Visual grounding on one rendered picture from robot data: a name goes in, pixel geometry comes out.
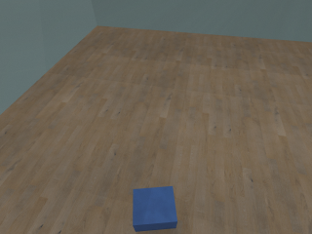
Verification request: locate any carton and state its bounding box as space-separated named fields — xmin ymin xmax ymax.
xmin=133 ymin=186 xmax=177 ymax=232

